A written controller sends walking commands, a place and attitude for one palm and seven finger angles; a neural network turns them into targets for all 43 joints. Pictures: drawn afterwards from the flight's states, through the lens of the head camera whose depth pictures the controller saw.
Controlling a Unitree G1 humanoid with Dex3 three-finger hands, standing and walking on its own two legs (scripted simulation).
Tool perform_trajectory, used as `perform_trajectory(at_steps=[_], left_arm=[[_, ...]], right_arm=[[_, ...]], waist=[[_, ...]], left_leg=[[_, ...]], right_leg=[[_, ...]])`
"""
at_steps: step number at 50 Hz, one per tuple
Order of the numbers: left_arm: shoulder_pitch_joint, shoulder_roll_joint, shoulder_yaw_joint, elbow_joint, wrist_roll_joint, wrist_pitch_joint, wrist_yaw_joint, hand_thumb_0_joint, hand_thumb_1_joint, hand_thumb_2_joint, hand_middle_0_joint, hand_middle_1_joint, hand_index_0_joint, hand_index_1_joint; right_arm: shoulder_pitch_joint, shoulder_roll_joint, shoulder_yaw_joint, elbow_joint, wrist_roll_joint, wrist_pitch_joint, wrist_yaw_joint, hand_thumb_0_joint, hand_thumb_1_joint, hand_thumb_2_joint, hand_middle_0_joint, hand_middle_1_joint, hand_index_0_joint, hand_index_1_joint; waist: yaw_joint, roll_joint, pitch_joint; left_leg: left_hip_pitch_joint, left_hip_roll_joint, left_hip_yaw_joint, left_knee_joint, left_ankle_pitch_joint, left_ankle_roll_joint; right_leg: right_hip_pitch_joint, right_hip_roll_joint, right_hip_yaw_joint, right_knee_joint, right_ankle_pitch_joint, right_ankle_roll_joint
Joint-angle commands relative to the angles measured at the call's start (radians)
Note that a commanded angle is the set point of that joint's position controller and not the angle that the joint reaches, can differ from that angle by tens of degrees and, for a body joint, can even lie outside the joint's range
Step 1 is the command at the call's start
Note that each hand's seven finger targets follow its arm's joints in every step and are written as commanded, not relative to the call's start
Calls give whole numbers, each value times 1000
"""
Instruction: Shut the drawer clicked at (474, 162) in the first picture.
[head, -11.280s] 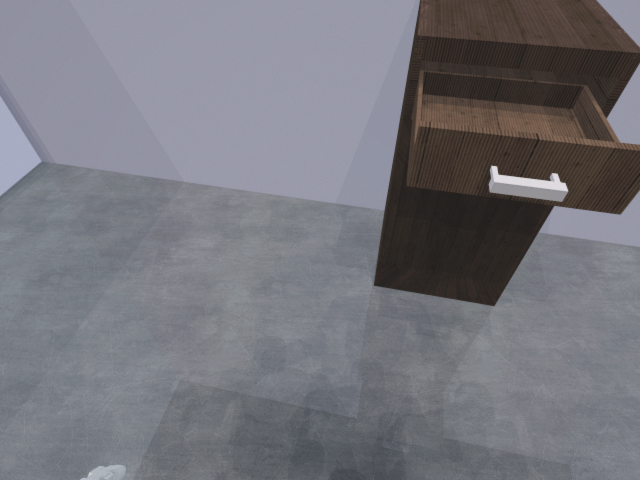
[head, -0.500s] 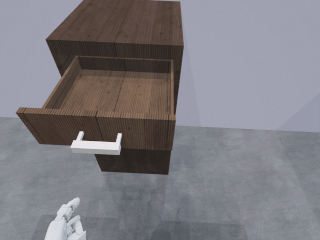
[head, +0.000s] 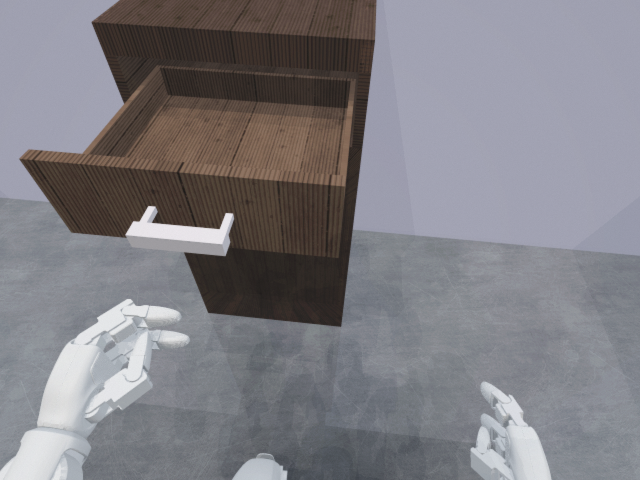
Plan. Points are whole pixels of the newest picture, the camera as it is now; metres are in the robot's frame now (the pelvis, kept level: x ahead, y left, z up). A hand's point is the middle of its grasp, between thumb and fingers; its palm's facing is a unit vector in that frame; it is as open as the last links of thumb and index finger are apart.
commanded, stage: raise the hand and make a fist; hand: left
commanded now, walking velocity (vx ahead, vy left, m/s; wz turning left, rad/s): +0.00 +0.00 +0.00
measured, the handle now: (184, 227) +0.40 +0.22 +0.10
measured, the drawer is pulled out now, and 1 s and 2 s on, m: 0.28 0.28 0.28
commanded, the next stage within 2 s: bring the fist close to the handle in 1.26 s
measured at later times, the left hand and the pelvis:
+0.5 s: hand (128, 352) +0.21 +0.20 +0.13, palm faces -0.02 -1.00 -0.06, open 3.1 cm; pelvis +0.03 +0.04 +0.03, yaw -1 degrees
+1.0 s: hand (111, 323) +0.21 +0.20 +0.19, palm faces +0.00 -1.00 -0.10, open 3.2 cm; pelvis +0.02 +0.02 +0.04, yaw -1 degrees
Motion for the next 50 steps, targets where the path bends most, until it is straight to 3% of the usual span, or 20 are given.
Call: perform_trajectory(at_steps=[1,5,6,7,10,13,15,16,21,22,24,26,29,31,32,34,37,41,47,50], left_arm=[[39,190,194,-143,-54,53,9,0,900,900,-860,-1015,-860,-1015],[101,102,138,-245,-59,48,34,0,900,900,-940,-1102,-940,-1102],[113,105,131,-244,-51,44,41,0,900,900,-960,-1123,-960,-1123],[117,91,114,-273,-45,33,43,0,900,900,-980,-1145,-980,-1145],[151,77,78,-370,-33,11,58,0,900,900,-1040,-1210,-1040,-1210],[190,67,53,-443,-13,2,82,0,900,900,-1100,-1275,-1100,-1275],[153,61,28,-504,-5,-3,103,0,900,900,-1140,-1318,-1140,-1318],[135,52,5,-512,5,1,116,0,900,900,-1160,-1340,-1160,-1340],[159,55,-14,-576,43,52,159,0,900,900,-1260,-1448,-1260,-1448],[182,24,-47,-593,47,70,159,0,900,900,-1280,-1470,-1280,-1470],[160,31,-49,-615,46,110,162,0,900,900,-1320,-1513,-1320,-1513],[151,57,-18,-604,50,149,175,0,900,900,-1360,-1557,-1360,-1557],[105,23,-65,-662,44,195,170,0,900,900,-1400,-1600,-1400,-1600],[117,53,-31,-663,47,222,178,0,900,900,-1400,-1600,-1400,-1600],[127,23,-62,-688,47,231,173,0,900,900,-1400,-1600,-1400,-1600],[117,43,-39,-697,40,254,174,0,900,900,-1400,-1600,-1400,-1600],[87,39,-40,-708,38,276,178,0,900,900,-1400,-1600,-1400,-1600],[37,84,1,-738,29,295,183,0,900,900,-1400,-1600,-1400,-1600],[56,77,30,-635,3,338,159,0,900,900,-1400,-1600,-1400,-1600],[21,91,41,-646,-4,335,150,0,900,900,-1400,-1600,-1400,-1600]], right_arm=[[-86,-120,-64,-162,12,-57,-17,0,-900,-900,200,300,200,300],[-75,-108,-70,-171,8,-63,-1,0,-900,-900,200,300,200,300],[-82,-111,-70,-170,4,-65,3,0,-900,-900,200,300,200,300],[-68,-113,-73,-168,4,-68,8,0,-900,-900,200,300,200,300],[-56,-116,-79,-176,6,-87,16,0,-900,-900,200,300,200,300],[-47,-115,-78,-180,5,-97,23,0,-900,-900,200,300,200,300],[-45,-118,-73,-182,6,-102,25,0,-900,-900,200,300,200,300],[-50,-119,-67,-178,2,-99,26,0,-900,-900,200,300,200,300],[-57,-117,-58,-191,5,-84,31,0,-900,-900,200,300,200,300],[-52,-111,-56,-204,7,-79,32,0,-900,-900,200,300,200,300],[-63,-110,-47,-215,9,-70,34,0,-900,-900,200,300,200,300],[-82,-111,-41,-213,9,-56,28,0,-900,-900,200,300,200,300],[-81,-107,-24,-231,12,-53,28,0,-900,-900,200,300,200,300],[-92,-108,-21,-227,13,-53,27,0,-900,-900,200,300,200,300],[-86,-103,-17,-234,13,-55,31,0,-900,-900,200,300,200,300],[-95,-103,-12,-233,16,-57,30,0,-900,-900,200,300,200,300],[-102,-103,-4,-229,18,-60,27,0,-900,-900,200,300,200,300],[-114,-110,0,-221,25,-81,17,0,-900,-900,200,300,200,300],[-112,-112,-4,-198,32,-100,2,0,-900,-900,200,300,200,300],[-118,-112,-4,-199,32,-114,-1,0,-900,-900,200,300,200,300]], waist=[[21,-71,-134],[21,-68,-118],[17,-115,-99],[16,-81,-108],[9,-18,-123],[8,-6,-137],[-2,31,-125],[-11,13,-92],[-3,22,-98],[3,46,-101],[3,49,-82],[7,-8,-49],[6,50,-41],[14,16,-35],[14,22,-46],[19,22,-30],[17,14,8],[24,33,6],[29,-29,32],[30,-26,31]], left_leg=[[136,-48,25,-163,156,57],[205,-51,33,-223,238,55],[205,-48,26,-223,247,58],[229,-50,30,-237,263,58],[288,-51,38,-259,276,62],[328,-48,36,-271,308,64],[341,-45,29,-280,289,61],[340,-41,20,-284,277,63],[365,-32,5,-315,262,60],[377,-32,10,-321,272,60],[376,-29,4,-340,254,55],[365,-27,3,-354,215,59],[393,-27,1,-379,208,53],[399,-25,-1,-387,220,54],[413,-27,5,-392,228,54],[407,-27,7,-403,213,51],[408,-29,6,-425,171,52],[428,-32,9,-437,147,52],[430,-42,25,-447,148,55],[436,-47,32,-446,150,57]], right_leg=[[148,-72,243,-345,197,99],[165,-55,166,-315,385,96],[166,-51,163,-312,408,101],[163,-43,143,-303,429,94],[138,-24,97,-291,403,74],[134,-10,64,-275,394,57],[115,-7,52,-274,350,52],[105,-3,48,-275,333,50],[128,-3,37,-286,303,43],[128,-3,36,-286,313,43],[139,-3,30,-298,299,43],[150,0,32,-324,275,44],[162,-2,27,-335,265,42],[185,1,28,-349,276,40],[187,-2,25,-352,285,41],[196,-2,25,-364,275,41],[195,-1,27,-390,233,41],[215,-4,38,-419,203,40],[224,-9,58,-470,205,49],[230,-15,70,-483,198,53]])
